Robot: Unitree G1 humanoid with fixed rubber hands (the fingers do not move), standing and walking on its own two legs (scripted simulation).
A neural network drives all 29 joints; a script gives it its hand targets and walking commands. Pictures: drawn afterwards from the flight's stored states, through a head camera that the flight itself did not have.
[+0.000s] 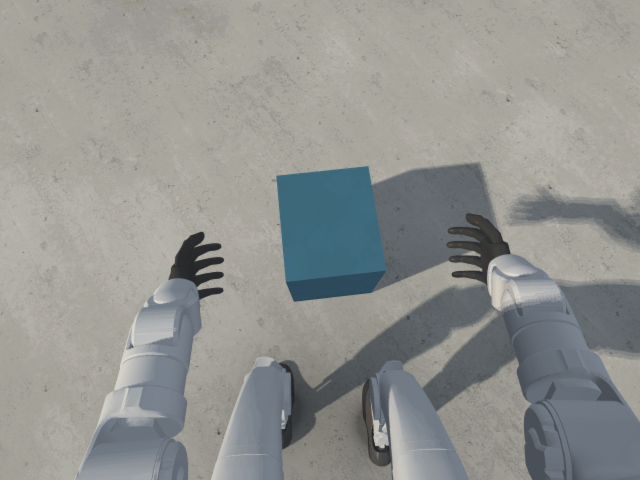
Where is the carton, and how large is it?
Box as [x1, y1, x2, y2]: [276, 166, 386, 301]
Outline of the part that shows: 367,166 276,176 285,278 294,301 370,292 386,270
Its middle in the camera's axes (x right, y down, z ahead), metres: +0.02 +0.00 +1.02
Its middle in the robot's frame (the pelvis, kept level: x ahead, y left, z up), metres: +0.55 -0.01 -0.55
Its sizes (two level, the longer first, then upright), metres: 0.259 0.222 0.272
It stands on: the floor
